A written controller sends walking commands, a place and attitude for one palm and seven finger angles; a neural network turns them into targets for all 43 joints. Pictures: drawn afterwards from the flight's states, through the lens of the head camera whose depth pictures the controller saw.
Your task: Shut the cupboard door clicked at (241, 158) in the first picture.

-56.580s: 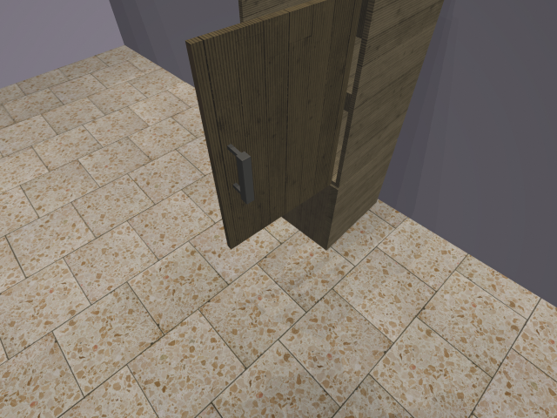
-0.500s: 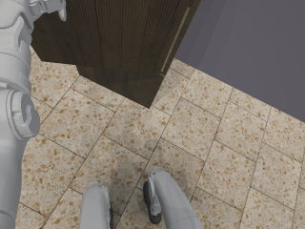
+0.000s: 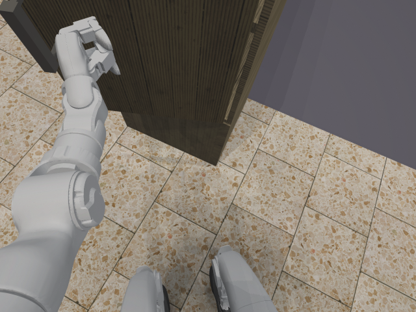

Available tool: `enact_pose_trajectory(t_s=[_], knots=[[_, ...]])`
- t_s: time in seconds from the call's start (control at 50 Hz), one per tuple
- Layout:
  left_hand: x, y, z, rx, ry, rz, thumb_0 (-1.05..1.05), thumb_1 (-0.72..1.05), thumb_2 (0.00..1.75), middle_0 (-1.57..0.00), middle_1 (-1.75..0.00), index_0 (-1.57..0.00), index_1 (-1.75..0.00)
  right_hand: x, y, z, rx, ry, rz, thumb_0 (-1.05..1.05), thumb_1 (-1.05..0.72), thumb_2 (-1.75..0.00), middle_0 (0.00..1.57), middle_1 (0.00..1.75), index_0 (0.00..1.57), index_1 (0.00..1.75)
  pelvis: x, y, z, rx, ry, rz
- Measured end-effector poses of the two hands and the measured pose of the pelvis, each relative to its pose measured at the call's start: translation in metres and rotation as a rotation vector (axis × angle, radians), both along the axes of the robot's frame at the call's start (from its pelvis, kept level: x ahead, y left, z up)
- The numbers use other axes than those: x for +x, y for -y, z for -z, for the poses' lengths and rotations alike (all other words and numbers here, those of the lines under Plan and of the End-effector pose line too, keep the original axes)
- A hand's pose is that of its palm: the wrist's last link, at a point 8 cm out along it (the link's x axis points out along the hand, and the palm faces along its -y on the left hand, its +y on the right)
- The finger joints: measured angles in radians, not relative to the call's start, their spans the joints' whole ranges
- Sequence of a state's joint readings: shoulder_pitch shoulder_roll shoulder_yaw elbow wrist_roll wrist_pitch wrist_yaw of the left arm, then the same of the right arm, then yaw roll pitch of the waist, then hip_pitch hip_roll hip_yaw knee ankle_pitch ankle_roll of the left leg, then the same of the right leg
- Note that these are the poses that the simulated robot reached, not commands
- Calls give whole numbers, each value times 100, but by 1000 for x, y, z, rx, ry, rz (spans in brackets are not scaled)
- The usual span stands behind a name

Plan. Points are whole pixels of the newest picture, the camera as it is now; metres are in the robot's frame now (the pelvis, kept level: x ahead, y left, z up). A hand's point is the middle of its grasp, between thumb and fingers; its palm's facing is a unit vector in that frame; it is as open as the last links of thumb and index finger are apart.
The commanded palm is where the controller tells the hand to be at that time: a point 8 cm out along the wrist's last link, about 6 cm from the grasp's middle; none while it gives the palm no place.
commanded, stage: pull the fist back off the door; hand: left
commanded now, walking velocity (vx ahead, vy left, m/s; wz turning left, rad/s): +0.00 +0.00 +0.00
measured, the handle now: (37, 32) +0.64 +0.21 +0.06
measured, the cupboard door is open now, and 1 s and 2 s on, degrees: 20 20 20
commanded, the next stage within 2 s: draw the hand back to the body in 0.36 s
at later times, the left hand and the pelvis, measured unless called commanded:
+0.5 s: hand (118, 87) +0.50 +0.07 +0.07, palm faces +0.11 -0.99 -0.05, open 3.1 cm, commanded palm +0.46 +0.13 +0.07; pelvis +0.00 -0.01 +0.01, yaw +3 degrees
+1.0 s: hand (38, 138) +0.37 +0.15 +0.16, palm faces +0.10 -0.99 -0.03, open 3.1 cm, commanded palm +0.33 +0.20 +0.16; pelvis +0.01 -0.01 +0.07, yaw +2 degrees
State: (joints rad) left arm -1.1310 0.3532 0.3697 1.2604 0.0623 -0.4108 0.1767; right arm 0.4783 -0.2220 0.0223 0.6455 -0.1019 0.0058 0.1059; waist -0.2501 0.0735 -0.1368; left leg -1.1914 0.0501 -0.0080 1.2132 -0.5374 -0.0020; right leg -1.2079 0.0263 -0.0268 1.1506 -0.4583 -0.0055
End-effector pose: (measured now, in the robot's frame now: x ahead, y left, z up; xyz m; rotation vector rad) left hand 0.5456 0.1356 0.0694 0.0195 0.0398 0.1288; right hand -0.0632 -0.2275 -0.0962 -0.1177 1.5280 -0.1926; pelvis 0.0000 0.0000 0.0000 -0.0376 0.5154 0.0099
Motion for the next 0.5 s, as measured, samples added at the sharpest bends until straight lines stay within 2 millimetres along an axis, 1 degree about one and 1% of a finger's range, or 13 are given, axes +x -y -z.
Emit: enact_pose_trajectory(t_s=[0.1,0.18,0.26,0.32,0.38,0.44,0.5], knots=[[-20,-3,4,4,14,1,2,90,90,-130,-150,-129,-150,25,18,-4,-33,41,-35,0,-91,-90,20,30,20,30,6,2,-6,8,27,-6],[-39,-2,5,4,43,14,2,90,90,-130,-150,-129,-150,51,31,-4,-56,87,-68,0,-91,-90,20,30,20,30,9,2,-9,13,46,-13],[-56,3,8,2,47,22,2,90,90,-130,-150,-130,-150,78,39,-3,-71,143,-98,0,-91,-90,20,30,20,30,10,4,-11,18,66,-19],[-67,7,8,6,50,24,2,90,90,-130,-150,-130,-150,97,41,-1,-73,190,-115,0,-91,-90,20,30,20,30,9,5,-12,22,80,-23],[-73,9,5,10,63,17,2,90,90,-130,-150,-130,-150,112,40,1,-71,235,-127,0,-91,-90,20,30,20,30,7,7,-12,26,90,-25],[-74,11,2,26,67,19,2,90,90,-130,-150,-130,-150,120,38,5,-64,265,-132,0,-91,-90,20,30,20,30,4,8,-11,29,98,-28],[-72,10,-1,36,63,16,2,90,90,-130,-150,-130,-150,121,35,8,-55,278,-130,0,-91,-90,20,30,20,30,0,10,-9,31,97,-29]])
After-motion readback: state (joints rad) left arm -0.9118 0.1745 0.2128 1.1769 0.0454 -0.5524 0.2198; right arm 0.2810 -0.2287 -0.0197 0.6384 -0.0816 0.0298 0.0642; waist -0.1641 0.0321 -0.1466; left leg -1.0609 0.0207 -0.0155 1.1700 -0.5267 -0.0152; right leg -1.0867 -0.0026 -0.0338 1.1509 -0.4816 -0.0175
